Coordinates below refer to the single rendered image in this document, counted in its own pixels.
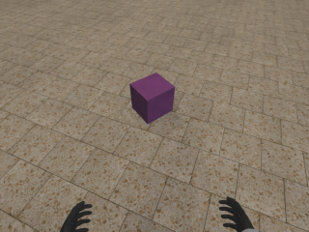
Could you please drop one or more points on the robot left hand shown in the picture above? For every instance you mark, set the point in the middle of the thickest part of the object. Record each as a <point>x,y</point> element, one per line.
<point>72,221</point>

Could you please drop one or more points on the robot right hand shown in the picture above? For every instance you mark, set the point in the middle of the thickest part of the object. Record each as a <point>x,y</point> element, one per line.
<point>240,218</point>

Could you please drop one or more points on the carton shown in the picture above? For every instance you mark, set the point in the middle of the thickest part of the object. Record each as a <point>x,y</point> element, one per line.
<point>152,97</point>

